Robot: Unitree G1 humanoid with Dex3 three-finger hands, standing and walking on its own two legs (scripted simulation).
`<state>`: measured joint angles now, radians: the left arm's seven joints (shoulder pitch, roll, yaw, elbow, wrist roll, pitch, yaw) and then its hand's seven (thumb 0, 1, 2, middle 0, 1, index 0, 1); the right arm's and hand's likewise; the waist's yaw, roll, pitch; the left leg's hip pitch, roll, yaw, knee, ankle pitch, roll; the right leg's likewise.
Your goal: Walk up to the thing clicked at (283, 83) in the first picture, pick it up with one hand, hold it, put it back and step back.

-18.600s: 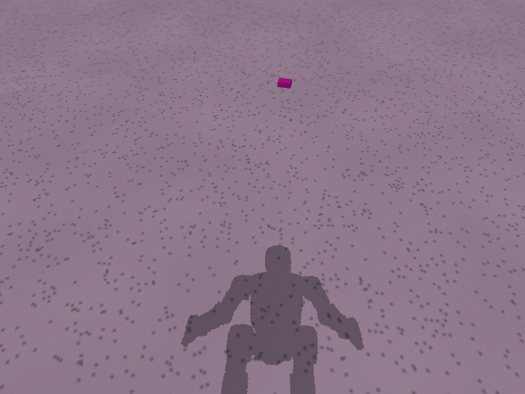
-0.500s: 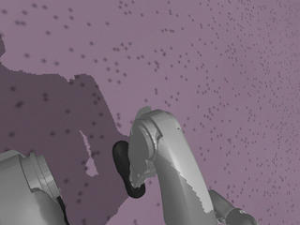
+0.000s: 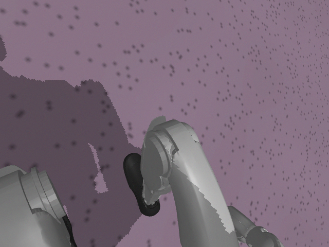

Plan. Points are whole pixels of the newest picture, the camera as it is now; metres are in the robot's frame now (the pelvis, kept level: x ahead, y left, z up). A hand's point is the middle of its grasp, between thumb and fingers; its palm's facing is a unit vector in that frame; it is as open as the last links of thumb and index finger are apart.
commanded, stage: close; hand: left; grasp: from above
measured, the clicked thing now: out of the picture +0.46 +0.35 -0.28
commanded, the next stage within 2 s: settle in 0.54 s
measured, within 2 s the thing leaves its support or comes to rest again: leaves its support in 0.86 s
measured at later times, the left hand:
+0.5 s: hand out of the picture +0.44 +0.34 -0.25, palm faces -0.46 -0.14 -0.88, open 8.6 cm
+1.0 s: hand out of the picture +0.45 +0.35 -0.23, palm faces -0.43 -0.14 -0.89, open 8.4 cm
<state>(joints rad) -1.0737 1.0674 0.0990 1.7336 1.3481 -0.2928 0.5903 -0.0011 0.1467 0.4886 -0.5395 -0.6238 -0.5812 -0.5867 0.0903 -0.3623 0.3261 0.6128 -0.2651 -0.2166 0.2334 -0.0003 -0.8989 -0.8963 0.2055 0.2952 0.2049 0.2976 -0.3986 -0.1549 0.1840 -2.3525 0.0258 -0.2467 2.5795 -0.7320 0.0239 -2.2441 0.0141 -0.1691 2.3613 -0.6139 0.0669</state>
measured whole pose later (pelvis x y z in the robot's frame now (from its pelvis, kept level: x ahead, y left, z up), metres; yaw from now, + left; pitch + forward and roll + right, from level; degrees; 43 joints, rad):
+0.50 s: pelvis +0.00 +0.00 +0.00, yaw +0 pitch +27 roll -15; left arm -1.06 1.08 0.10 1.71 1.35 -0.31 0.57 0.00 0.30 0.26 -0.73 -0.42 -0.77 -0.37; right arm 0.10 -0.36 0.33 0.61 -0.27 -0.20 0.23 0.00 -0.90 -0.90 0.21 0.30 0.20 0.30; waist -0.39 -0.15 0.18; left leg -2.35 0.02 -0.25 2.58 -0.73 0.02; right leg -2.24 0.01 -0.17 2.36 -0.62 0.06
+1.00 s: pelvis +0.00 +0.00 +0.00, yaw +0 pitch +28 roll -15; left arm -1.01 1.05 0.16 1.57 1.33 -0.28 0.48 0.00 0.28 0.19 -0.85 -0.27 -0.88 -0.24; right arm 0.14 -0.36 0.28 0.60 -0.25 -0.17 0.22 0.00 -0.91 -0.90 0.21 0.30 0.21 0.30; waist -0.37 -0.12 0.15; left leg -2.36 0.01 -0.24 2.57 -0.73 0.02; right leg -2.25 0.00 -0.17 2.36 -0.62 0.06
